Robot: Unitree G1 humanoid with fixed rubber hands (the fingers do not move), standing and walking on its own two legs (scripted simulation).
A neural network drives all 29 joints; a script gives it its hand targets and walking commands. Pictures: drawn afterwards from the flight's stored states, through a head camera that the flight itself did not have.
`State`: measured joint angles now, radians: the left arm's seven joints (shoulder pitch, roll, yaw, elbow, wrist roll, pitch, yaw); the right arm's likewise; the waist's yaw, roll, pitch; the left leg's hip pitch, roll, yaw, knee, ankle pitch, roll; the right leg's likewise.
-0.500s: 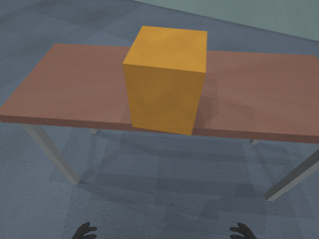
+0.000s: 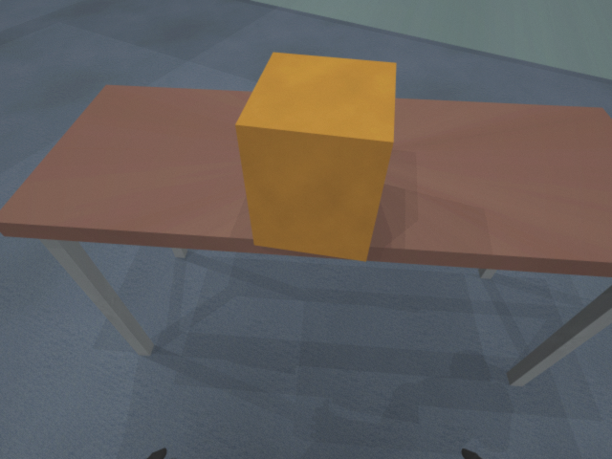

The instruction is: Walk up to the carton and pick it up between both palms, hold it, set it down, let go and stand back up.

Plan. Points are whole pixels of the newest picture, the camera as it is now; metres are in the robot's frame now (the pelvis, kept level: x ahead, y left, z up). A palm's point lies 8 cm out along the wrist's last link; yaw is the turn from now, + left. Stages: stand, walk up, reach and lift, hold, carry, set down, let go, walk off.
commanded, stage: stand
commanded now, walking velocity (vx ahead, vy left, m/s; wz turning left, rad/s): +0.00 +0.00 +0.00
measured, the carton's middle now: (320, 159) +0.55 -0.01 +0.07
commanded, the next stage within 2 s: walk up in 0.86 s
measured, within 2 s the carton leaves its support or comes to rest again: neither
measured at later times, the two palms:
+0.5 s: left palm out of the picture +0.03 +0.23 -0.13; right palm out of the picture +0.03 -0.23 -0.13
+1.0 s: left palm out of the picture -0.02 +0.21 -0.14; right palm out of the picture -0.02 -0.21 -0.14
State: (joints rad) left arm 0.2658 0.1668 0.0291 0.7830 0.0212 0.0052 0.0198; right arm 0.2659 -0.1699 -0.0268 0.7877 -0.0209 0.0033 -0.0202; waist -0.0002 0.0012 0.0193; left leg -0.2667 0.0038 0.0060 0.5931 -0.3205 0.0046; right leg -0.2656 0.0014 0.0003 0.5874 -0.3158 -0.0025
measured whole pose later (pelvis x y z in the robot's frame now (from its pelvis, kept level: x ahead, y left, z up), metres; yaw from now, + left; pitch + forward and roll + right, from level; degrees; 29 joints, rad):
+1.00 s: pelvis -0.01 +0.00 +0.01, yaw +0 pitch -2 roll +0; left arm 0.30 0.12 0.02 1.11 0.01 0.00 0.04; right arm 0.29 -0.12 -0.02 1.12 -0.01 0.00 -0.04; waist 0.00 0.00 0.04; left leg -0.18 0.00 0.01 0.46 -0.24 0.00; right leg -0.18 0.00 0.00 0.45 -0.24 0.00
